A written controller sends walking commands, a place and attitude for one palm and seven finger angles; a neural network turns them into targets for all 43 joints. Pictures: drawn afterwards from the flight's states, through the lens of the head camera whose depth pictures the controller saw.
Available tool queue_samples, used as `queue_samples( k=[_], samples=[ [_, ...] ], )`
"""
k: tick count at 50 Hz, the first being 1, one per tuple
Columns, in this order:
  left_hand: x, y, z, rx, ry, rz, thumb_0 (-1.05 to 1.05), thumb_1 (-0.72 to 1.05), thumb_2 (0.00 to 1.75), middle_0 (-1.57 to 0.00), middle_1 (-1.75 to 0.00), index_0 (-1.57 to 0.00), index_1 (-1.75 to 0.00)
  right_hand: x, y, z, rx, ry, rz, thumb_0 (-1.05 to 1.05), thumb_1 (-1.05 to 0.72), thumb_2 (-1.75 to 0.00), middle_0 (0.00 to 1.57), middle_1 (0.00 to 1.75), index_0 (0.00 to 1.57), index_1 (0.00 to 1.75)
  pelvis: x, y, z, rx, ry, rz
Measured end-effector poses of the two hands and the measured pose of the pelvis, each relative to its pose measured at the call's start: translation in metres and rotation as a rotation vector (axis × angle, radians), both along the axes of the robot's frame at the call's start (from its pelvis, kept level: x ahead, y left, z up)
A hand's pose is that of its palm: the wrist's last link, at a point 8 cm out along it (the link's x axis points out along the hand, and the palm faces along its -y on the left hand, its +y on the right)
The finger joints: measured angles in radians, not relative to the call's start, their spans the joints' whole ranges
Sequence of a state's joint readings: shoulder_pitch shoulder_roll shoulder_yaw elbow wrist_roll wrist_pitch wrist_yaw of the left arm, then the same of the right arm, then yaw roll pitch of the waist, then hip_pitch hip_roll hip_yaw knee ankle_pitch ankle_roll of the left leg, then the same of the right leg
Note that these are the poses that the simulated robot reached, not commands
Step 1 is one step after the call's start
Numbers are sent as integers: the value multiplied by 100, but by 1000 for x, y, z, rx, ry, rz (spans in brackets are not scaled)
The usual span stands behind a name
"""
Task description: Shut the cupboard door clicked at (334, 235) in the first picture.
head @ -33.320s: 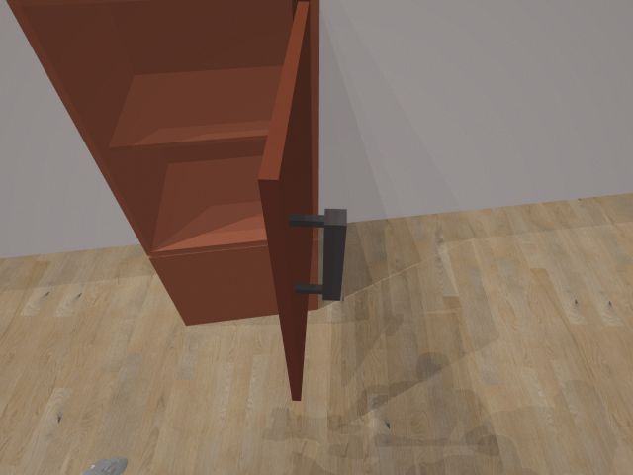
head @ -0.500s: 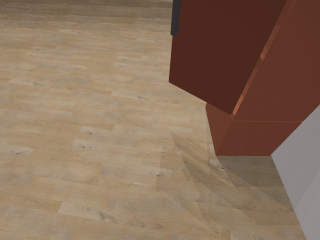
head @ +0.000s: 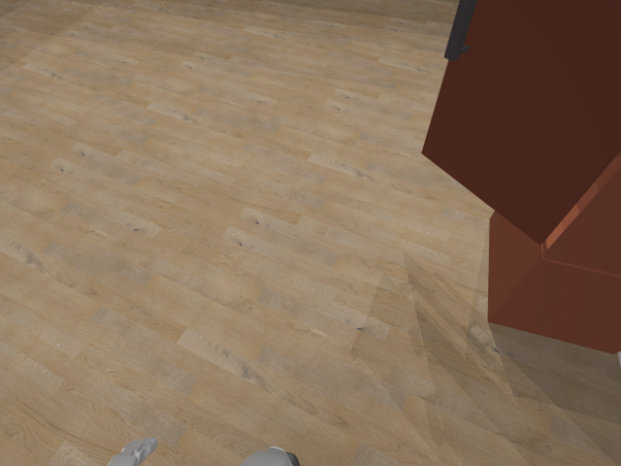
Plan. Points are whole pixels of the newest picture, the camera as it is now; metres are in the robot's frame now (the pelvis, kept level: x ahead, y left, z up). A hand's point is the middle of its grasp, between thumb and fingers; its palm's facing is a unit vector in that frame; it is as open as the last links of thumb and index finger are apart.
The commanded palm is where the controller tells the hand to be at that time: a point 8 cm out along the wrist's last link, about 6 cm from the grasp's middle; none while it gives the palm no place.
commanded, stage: walk to a spot facing it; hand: left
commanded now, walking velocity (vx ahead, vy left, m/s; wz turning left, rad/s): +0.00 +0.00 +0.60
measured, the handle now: (468, 19) +0.97 -0.32 +0.09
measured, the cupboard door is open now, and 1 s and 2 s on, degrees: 51 51 51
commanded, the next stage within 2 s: turn to face it in 1.08 s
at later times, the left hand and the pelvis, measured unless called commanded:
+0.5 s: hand out of the picture -0.04 +0.25 -0.17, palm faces +0.36 -0.90 -0.23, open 7.4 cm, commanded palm none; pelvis +0.04 +0.05 +0.00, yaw +19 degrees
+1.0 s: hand (142, 412) +0.21 +0.27 -0.15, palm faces +0.53 -0.82 -0.21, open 7.2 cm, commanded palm none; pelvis +0.25 +0.08 +0.01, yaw +31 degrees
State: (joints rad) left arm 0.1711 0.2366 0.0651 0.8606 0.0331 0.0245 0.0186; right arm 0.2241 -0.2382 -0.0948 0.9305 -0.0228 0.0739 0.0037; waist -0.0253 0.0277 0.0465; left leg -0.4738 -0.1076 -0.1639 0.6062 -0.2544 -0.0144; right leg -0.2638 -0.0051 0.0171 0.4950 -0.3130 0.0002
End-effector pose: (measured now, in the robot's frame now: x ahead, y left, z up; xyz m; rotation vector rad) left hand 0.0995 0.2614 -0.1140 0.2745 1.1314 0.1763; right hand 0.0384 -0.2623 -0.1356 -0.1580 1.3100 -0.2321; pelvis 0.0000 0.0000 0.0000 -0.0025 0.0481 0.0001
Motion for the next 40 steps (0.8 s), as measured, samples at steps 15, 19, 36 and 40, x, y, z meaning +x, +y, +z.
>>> queue_samples(
  k=[15, 19, 36, 40],
  samples=[
    [-129, -9, -10, -91, 138, 325, 0, 90, 90, -21, -30, -20, -30, 105, 34, 14, 20, -29, 339, 1, -91, -90, 19, 30, 19, 29, 12, 8, 8, 31, -26, 261],
    [-169, 4, -29, -129, 217, 424, 0, 90, 90, -21, -30, -20, -30, 158, 78, 14, 9, -133, 456, 1, -91, -90, 19, 30, 19, 29, 23, 32, -6, 22, -22, 307],
    [8, 66, -2, -87, -15, 410, 1, 91, 90, -20, -30, -19, -30, 165, 114, -2, 63, 72, 426, 0, -90, -90, 20, 30, 20, 30, 127, 65, 5, 39, -51, 396],
    [67, 67, -8, -53, -89, 393, 0, 91, 90, -20, -30, -20, -30, 180, 101, -24, 72, 171, 401, 0, -90, -90, 20, 30, 20, 30, 173, 62, -12, 50, -50, 423]
  ],
)
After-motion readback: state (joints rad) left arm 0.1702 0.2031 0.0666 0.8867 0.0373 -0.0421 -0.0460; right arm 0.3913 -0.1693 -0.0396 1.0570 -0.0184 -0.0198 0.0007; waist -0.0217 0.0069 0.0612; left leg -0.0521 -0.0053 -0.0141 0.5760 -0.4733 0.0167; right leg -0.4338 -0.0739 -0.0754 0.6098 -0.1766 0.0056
